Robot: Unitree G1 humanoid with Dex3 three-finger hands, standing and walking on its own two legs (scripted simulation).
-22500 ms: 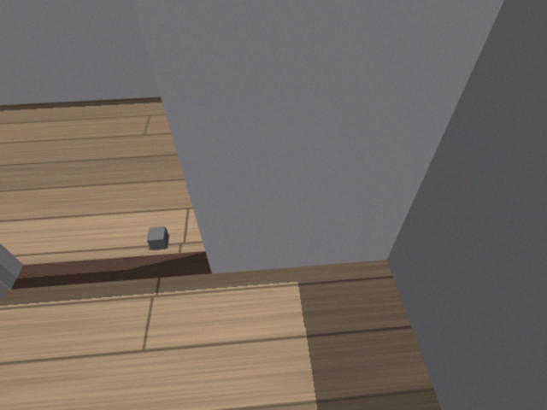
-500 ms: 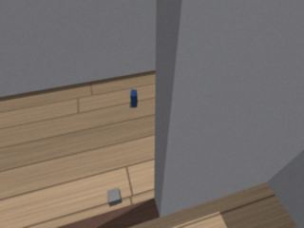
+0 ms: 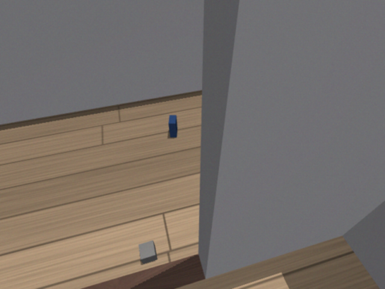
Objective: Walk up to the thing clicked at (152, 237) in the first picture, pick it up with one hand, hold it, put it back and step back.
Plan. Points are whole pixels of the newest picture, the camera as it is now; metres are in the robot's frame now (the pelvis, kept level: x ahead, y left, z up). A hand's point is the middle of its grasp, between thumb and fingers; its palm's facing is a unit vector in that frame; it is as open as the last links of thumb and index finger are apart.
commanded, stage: stand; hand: left
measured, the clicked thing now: (148, 252) +0.44 +0.25 -0.75
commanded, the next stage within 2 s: none
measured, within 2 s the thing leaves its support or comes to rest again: neither
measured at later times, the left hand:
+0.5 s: hand out of the picture +0.09 +0.25 -0.16, palm faces -0.02 -0.94 -0.34, open 7.4 cm
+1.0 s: hand out of the picture +0.08 +0.25 -0.16, palm faces -0.01 -0.94 -0.35, open 7.4 cm
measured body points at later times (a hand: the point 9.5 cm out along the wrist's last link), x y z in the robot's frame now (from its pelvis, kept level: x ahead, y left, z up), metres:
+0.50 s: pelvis +0.01 +0.00 +0.00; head +0.01 +0.00 +0.45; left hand +0.09 +0.30 -0.13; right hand +0.09 -0.30 -0.13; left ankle +0.00 +0.12 -0.75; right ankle +0.02 -0.13 -0.75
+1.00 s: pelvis +0.01 -0.01 +0.00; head +0.02 -0.01 +0.45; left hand +0.08 +0.29 -0.13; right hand +0.09 -0.31 -0.13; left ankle +0.00 +0.12 -0.75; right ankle +0.02 -0.13 -0.75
